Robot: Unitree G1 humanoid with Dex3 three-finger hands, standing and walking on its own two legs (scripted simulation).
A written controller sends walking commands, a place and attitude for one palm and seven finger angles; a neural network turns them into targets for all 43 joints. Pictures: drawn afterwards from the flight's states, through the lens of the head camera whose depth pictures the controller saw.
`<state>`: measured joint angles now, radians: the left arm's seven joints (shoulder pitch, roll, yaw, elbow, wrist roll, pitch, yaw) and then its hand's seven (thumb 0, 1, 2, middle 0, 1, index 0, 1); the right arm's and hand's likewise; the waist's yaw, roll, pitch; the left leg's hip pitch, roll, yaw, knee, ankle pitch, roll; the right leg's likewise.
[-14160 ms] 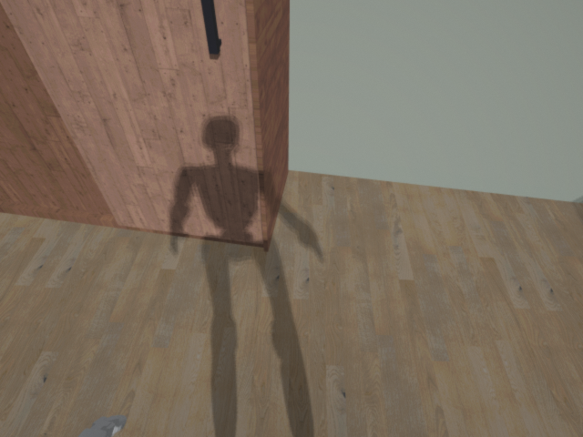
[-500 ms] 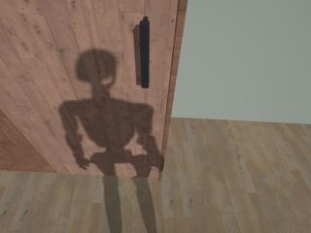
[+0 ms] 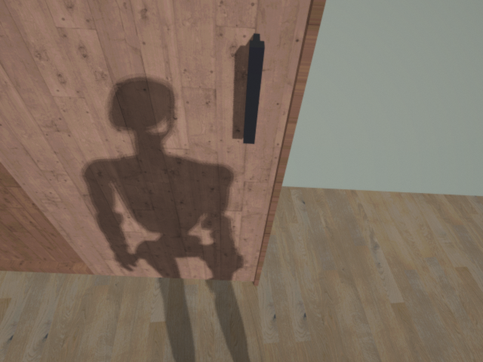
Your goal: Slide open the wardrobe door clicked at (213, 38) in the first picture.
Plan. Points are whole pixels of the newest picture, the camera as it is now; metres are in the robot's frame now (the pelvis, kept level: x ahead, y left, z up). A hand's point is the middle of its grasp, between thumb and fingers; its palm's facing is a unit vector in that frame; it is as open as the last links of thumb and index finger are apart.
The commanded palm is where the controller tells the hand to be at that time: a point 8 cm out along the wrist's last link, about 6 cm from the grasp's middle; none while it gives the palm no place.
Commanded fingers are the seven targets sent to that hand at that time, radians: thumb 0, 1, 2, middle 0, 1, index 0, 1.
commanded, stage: look again from close up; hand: right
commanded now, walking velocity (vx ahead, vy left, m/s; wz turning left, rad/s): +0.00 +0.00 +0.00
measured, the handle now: (252, 92) +0.51 +0.02 +0.19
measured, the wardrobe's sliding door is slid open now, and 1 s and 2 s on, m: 0.00 0.00 0.00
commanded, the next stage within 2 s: shuffle to correct the standing spot in 0.80 s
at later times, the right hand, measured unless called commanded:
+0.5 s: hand out of the picture -0.01 -0.12 -0.18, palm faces +0.05 +0.98 -0.20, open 7.4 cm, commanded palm none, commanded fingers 0.00 -0.90 -0.90 0.20 0.30 0.20 0.30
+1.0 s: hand out of the picture -0.01 -0.14 -0.18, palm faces +0.04 +0.98 -0.18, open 7.4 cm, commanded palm none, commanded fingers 0.00 -0.90 -0.90 0.20 0.30 0.20 0.30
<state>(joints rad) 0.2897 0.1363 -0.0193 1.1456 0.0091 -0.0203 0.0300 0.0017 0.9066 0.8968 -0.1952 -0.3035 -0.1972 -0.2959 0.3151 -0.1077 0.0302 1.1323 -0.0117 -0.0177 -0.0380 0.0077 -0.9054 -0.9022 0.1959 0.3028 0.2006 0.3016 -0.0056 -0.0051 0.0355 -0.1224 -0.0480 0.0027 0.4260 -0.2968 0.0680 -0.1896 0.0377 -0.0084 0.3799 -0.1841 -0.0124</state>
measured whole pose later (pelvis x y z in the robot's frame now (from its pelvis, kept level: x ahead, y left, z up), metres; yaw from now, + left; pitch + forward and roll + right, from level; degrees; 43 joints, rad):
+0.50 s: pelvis +0.01 +0.04 +0.00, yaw +0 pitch -1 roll -1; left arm 0.28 0.14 -0.01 1.13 0.01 -0.01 0.05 0.00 0.91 0.90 -0.19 -0.30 -0.20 -0.30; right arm 0.34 -0.12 0.01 1.11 -0.01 -0.02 -0.05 0.01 -0.90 -0.90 0.20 0.30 0.20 0.30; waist -0.01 0.00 0.03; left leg -0.07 -0.12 0.02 0.38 -0.29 0.12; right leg -0.18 -0.03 0.02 0.43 -0.23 0.05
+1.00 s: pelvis +0.01 +0.02 +0.00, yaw +0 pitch -1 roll -1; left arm 0.30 0.12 -0.02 1.15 0.01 -0.01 0.05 0.00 0.91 0.90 -0.20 -0.30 -0.20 -0.30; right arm 0.34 -0.13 0.01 1.11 -0.01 -0.02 -0.05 0.01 -0.90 -0.90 0.20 0.30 0.20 0.30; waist -0.01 0.01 0.04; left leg -0.07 -0.09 0.01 0.39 -0.30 0.10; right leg -0.17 -0.01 0.00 0.42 -0.23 0.02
